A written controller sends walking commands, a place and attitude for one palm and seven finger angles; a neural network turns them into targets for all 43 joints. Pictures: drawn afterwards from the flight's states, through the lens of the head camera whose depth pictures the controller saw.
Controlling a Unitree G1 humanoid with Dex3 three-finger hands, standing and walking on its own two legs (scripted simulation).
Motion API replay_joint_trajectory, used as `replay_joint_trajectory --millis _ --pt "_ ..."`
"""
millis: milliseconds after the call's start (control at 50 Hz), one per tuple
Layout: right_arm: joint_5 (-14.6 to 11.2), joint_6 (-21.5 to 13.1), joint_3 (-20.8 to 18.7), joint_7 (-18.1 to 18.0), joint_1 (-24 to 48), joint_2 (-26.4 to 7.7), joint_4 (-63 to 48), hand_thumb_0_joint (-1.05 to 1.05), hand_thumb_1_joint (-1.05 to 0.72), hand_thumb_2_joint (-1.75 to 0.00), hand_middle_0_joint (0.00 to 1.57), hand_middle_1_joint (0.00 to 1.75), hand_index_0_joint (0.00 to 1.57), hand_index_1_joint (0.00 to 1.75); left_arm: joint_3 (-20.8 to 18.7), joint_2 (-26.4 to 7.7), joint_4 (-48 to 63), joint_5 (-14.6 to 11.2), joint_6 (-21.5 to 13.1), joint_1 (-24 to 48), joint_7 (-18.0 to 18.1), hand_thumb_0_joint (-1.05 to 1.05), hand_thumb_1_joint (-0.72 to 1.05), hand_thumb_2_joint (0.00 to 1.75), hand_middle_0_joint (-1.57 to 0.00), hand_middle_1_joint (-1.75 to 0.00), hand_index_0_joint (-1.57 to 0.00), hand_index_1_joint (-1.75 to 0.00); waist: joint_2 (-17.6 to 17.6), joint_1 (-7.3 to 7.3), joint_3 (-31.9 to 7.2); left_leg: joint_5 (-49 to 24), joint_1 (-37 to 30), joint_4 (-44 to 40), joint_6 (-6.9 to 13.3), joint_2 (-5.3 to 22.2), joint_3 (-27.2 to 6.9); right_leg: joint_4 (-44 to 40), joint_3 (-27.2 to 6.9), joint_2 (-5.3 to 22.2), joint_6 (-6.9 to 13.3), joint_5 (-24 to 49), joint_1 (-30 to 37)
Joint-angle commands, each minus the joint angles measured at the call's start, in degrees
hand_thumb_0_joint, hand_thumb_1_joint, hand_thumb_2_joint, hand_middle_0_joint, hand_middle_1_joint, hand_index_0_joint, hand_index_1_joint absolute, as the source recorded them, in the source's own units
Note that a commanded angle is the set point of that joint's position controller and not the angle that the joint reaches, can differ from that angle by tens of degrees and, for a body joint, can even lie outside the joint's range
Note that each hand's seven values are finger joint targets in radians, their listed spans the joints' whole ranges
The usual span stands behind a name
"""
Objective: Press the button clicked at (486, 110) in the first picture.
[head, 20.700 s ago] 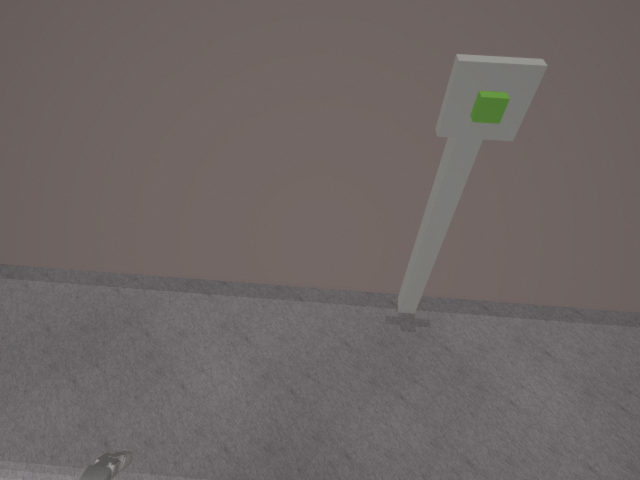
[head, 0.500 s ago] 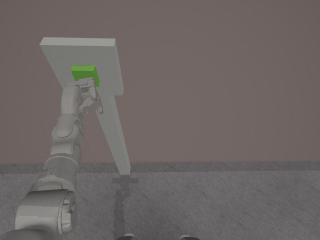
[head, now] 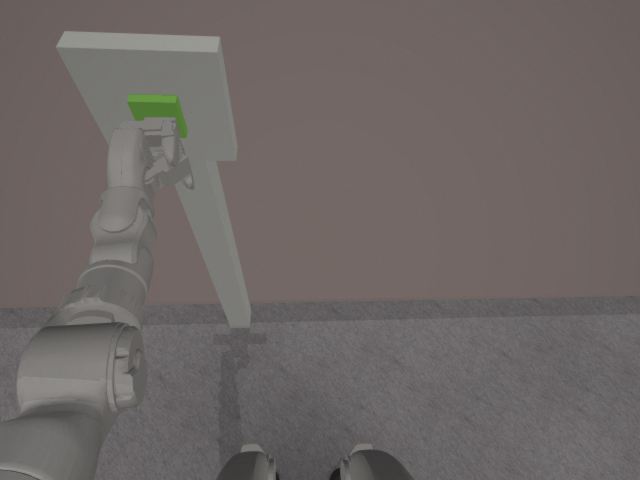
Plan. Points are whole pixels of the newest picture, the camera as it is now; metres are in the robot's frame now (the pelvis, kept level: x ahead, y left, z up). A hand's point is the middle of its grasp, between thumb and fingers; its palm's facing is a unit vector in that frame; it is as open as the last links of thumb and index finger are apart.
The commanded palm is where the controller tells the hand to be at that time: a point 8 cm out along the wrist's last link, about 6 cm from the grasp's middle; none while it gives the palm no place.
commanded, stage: hold the button down briefly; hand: left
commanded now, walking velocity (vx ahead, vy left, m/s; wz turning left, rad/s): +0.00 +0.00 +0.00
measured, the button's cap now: (160, 111) +0.54 +0.17 +0.13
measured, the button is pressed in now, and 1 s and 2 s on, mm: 11 0 0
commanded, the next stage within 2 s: pull the fist back off the button in 0.20 s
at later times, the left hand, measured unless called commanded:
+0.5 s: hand (184, 161) +0.49 +0.15 +0.10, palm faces +0.00 -1.00 +0.00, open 3.5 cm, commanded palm +0.48 +0.19 +0.10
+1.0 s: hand (185, 189) +0.44 +0.14 +0.09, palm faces +0.00 -1.00 +0.01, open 3.2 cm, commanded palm +0.41 +0.19 +0.10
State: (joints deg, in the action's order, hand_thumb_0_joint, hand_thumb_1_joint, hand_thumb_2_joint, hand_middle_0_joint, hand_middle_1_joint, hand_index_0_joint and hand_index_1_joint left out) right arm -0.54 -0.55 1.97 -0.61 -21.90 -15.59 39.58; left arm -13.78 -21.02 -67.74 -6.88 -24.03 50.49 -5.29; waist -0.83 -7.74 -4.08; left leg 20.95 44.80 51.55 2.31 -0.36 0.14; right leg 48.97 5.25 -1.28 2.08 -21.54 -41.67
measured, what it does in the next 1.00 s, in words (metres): stands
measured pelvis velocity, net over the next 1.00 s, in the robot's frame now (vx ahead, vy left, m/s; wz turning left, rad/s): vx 0.03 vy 0.01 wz -0.04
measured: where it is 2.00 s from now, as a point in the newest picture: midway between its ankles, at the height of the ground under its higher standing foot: outside the picture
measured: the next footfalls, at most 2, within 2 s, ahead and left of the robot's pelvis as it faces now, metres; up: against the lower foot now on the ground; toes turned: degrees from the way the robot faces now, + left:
none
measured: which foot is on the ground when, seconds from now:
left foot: down 0.00-1.00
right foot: down 0.00-1.00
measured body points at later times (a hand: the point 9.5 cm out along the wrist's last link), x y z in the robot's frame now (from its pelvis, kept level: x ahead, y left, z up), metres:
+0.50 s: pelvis -0.01 +0.00 +0.00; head +0.08 +0.02 +0.44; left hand +0.48 +0.20 +0.10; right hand +0.01 -0.27 -0.11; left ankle +0.04 +0.09 -0.69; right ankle +0.02 -0.10 -0.69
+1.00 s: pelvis +0.03 +0.01 +0.01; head +0.08 +0.01 +0.46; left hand +0.44 +0.20 +0.09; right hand +0.10 -0.25 -0.10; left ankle +0.04 +0.09 -0.69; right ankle +0.02 -0.10 -0.69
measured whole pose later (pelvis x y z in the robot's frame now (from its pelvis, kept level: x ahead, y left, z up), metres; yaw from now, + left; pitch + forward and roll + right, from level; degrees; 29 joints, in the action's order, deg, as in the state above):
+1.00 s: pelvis +0.03 +0.01 +0.01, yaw -2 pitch +11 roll -1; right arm -1.8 0.7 1.1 0.6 -19.7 -14.4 33.5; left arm -11.7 -13.3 -42.2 -9.8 -20.2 27.1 -5.1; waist -1.6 -4.1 -5.9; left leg 22.9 36.1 48.0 2.7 0.2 2.7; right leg 45.8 2.2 -2.1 1.6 -22.6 -34.1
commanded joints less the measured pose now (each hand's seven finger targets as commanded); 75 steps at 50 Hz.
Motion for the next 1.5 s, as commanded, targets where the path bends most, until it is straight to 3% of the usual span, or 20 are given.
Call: replay_joint_trajectory --millis 0,80,200,260,320,360,560,640,760,820,880,960,1020,1160,1280,1320,1380,1400,1440,1480 --pt "-0.4 -2.4 -3.3 -1.0 -6.7 -10.4 -4.0 0.00 -0.90 -0.90 0.20 0.30 0.20 0.30 -0.3 -11.4 13.6 -0.2 -2.2 39.2 0.9 0.00 0.90 0.90 -1.30 -1.50 -1.30 -1.50 -4.1 -6.07 -20.6 2.7 -16.8 -8.2 0.1 0.8 -5.0 -9.0 -5.4 -0.8 -1.3 -0.3 0.0" --pt "-0.2 -3.1 -3.2 -0.9 -6.6 -10.3 -4.1 0.00 -0.90 -0.90 0.20 0.30 0.20 0.30 1.8 -8.2 12.2 -0.4 -2.1 38.8 1.0 0.00 0.90 0.90 -1.30 -1.50 -1.30 -1.50 -3.8 -6.60 -18.8 5.6 -16.5 -8.5 0.0 0.8 -5.8 -8.9 -4.8 -0.8 -1.1 -2.0 -2.1" --pt "-0.3 -3.9 -3.1 -1.1 -7.1 -11.0 -4.2 0.00 -0.90 -0.90 0.20 0.30 0.20 0.30 -0.5 -12.4 11.9 -0.3 -1.8 39.4 1.2 0.00 0.90 0.90 -1.30 -1.50 -1.30 -1.50 -2.8 -6.37 -20.4 7.5 -14.0 -8.4 0.2 0.7 -5.2 -9.0 -5.6 -0.6 -1.4 -3.6 -0.3" --pt "-0.5 -4.2 -2.8 -1.1 -6.9 -10.8 -4.3 0.00 -0.90 -0.90 0.20 0.30 0.20 0.30 1.0 -10.8 11.1 -0.4 -1.2 38.8 0.8 0.00 0.90 0.90 -1.30 -1.50 -1.30 -1.50 -3.6 -6.59 -18.5 8.7 -13.2 -8.5 0.1 0.7 -5.0 -9.3 -5.5 -0.7 -1.4 -4.2 -0.9" --pt "-0.5 -4.3 -2.9 -1.2 -7.0 -10.9 -4.4 0.00 -0.90 -0.90 0.20 0.30 0.20 0.30 -0.4 -12.4 10.6 -0.6 -0.7 38.0 0.7 0.00 0.90 0.90 -1.30 -1.50 -1.30 -1.50 -2.3 -6.41 -18.7 8.4 -12.0 -8.2 0.3 0.6 -4.6 -9.5 -5.8 -0.6 -1.5 -4.3 0.2" --pt "-0.5 -4.1 -2.9 -1.2 -7.1 -10.9 -4.8 0.00 -0.90 -0.90 0.20 0.30 0.20 0.30 -2.0 -14.2 10.6 -0.6 -0.5 37.2 0.5 0.00 0.90 0.90 -1.30 -1.50 -1.30 -1.50 -2.4 -5.51 -19.3 7.1 -11.4 -8.0 0.3 0.5 -4.4 -9.2 -5.8 -0.6 -1.4 -3.7 1.4" --pt "-0.1 -2.8 -3.7 0.2 -6.0 -10.1 -6.9 0.00 -0.90 -0.90 0.20 0.30 0.20 0.30 -0.3 -8.3 14.4 -0.5 -1.0 29.5 0.2 0.00 0.90 0.90 -1.30 -1.50 -1.30 -1.50 -4.6 -2.89 -20.8 0.8 -17.8 -8.1 -0.4 0.9 -5.3 -7.7 -4.0 -1.0 -0.6 0.7 -0.2" --pt "-0.2 -2.0 -4.1 0.6 -5.4 -9.8 -8.3 0.00 -0.90 -0.90 0.20 0.30 0.20 0.30 -2.0 -8.6 18.3 -0.9 -1.6 22.8 0.4 0.00 0.90 0.90 -1.30 -1.50 -1.30 -1.50 -3.6 -0.34 -23.9 -4.6 -19.7 -7.9 -0.4 0.8 -4.3 -7.4 -3.9 -1.2 -0.4 4.2 3.8" --pt "-1.2 -0.7 -4.2 0.6 -2.9 -8.9 -10.4 0.00 -0.90 -0.90 0.20 0.30 0.20 0.30 -1.1 -6.2 24.7 -2.1 -0.8 12.2 -0.3 0.00 0.90 0.90 -1.30 -1.50 -1.30 -1.50 0.0 1.62 -21.2 -8.1 -19.2 -8.7 -0.2 0.7 -2.9 -8.3 -3.9 -1.5 -0.4 8.9 8.7" --pt "-1.5 -0.7 -4.2 0.6 -1.5 -8.4 -11.2 0.00 -0.90 -0.90 0.20 0.30 0.20 0.30 0.3 -3.9 29.2 -2.6 -0.5 8.6 0.0 0.00 0.90 0.90 -1.30 -1.50 -1.30 -1.50 -1.6 2.08 -19.5 -10.5 -21.2 -9.0 -0.3 0.8 -2.6 -8.5 -3.7 -1.5 -0.4 11.0 8.7" --pt "-1.5 -0.9 -4.5 0.6 -0.5 -8.1 -12.3 0.00 -0.90 -0.90 0.20 0.30 0.20 0.30 -0.2 -3.9 35.9 -3.2 -0.8 2.2 0.2 0.00 0.90 0.90 -1.30 -1.50 -1.30 -1.50 -1.9 3.70 -22.1 -15.1 -23.7 -9.0 -0.5 0.8 -2.5 -8.0 -3.7 -1.4 -0.1 14.7 11.5" --pt "-1.7 -1.1 -4.5 0.9 1.2 -7.3 -13.4 0.00 -0.90 -0.90 0.20 0.30 0.20 0.30 0.8 -1.6 42.8 -3.8 0.3 -7.9 0.3 0.00 0.90 0.90 -1.30 -1.50 -1.30 -1.50 -1.7 5.11 -21.8 -20.8 -25.3 -9.3 -0.8 1.0 -2.0 -7.9 -3.5 -1.3 -0.4 19.9 14.1" --pt "-2.1 -1.0 -4.4 0.7 2.6 -6.9 -13.9 0.00 -0.90 -0.90 0.20 0.30 0.20 0.30 2.7 0.1 45.2 -3.8 2.3 -12.0 0.1 0.00 0.90 0.90 -1.30 -1.50 -1.30 -1.50 0.6 4.52 -17.8 -19.7 -23.2 -9.8 -0.4 0.9 -1.2 -8.8 -3.7 -1.0 -0.8 21.2 14.9" --pt "-2.3 -2.1 -4.4 0.1 5.6 -6.0 -15.0 0.00 -0.90 -0.90 0.20 0.30 0.20 0.30 6.7 4.3 58.9 -4.7 3.7 -19.5 0.3 0.00 0.90 0.90 -1.30 -1.50 -1.30 -1.50 -1.5 4.77 -18.9 -23.8 -28.1 -10.1 -0.9 1.2 -1.7 -9.2 -3.5 -0.6 -0.9 22.9 15.9" --pt "-2.1 -2.5 -3.7 -0.7 7.3 -6.3 -13.6 0.00 -0.90 -0.90 0.20 0.30 0.20 0.30 7.6 3.3 57.9 -3.6 5.0 -15.8 1.7 0.00 0.90 0.90 -1.30 -1.50 -1.30 -1.50 1.1 2.96 -13.0 -13.4 -24.3 -10.9 -0.5 0.6 -2.2 -10.5 -3.7 -0.1 -1.1 15.9 13.4" --pt "-2.2 -2.3 -3.4 -1.2 7.9 -6.4 -13.1 0.00 -0.90 -0.90 0.20 0.30 0.20 0.30 5.6 1.4 54.8 -3.5 5.7 -14.0 2.1 0.00 0.90 0.90 -1.30 -1.50 -1.30 -1.50 1.8 3.16 -12.7 -10.8 -23.2 -11.1 -0.4 0.2 -2.0 -11.3 -4.3 0.2 -1.1 14.4 14.0" --pt "-1.9 -2.5 -3.2 -1.3 8.2 -6.2 -13.3 0.00 -0.90 -0.90 0.20 0.30 0.20 0.30 4.2 -0.1 55.2 -3.6 5.2 -14.0 1.9 0.00 0.90 0.90 -1.30 -1.50 -1.30 -1.50 -0.5 4.49 -17.2 -11.7 -23.6 -10.9 -0.5 -0.1 -1.8 -10.6 -4.8 0.4 -0.9 15.1 16.8" --pt "-2.0 -2.5 -3.0 -1.2 8.4 -5.8 -13.4 0.00 -0.90 -0.90 0.20 0.30 0.20 0.30 5.3 1.6 54.9 -3.7 5.0 -14.3 1.6 0.00 0.90 0.90 -1.30 -1.50 -1.30 -1.50 -1.7 4.64 -17.9 -12.9 -24.6 -11.0 -0.6 -0.2 -1.8 -10.4 -4.7 0.4 -0.7 16.2 17.0" --pt "-2.0 -2.7 -3.1 -1.0 9.0 -5.7 -14.6 0.00 -0.90 -0.90 0.20 0.30 0.20 0.30 4.2 0.4 57.9 -4.1 4.7 -18.0 1.0 0.00 0.90 0.90 -1.30 -1.50 -1.30 -1.50 -3.9 6.33 -21.1 -15.8 -26.4 -11.4 -0.8 -0.2 -1.6 -10.1 -4.6 0.3 -0.4 18.9 19.7" --pt "-2.1 -2.9 -3.0 -0.8 9.3 -5.7 -15.5 0.00 -0.90 -0.90 0.20 0.30 0.20 0.30 3.0 -0.5 59.4 -4.8 5.3 -22.7 0.4 0.00 0.90 0.90 -1.30 -1.50 -1.30 -1.50 -2.8 7.17 -22.1 -18.1 -26.5 -11.6 -0.6 -0.2 -1.3 -10.4 -4.7 0.2 -0.5 21.9 22.4"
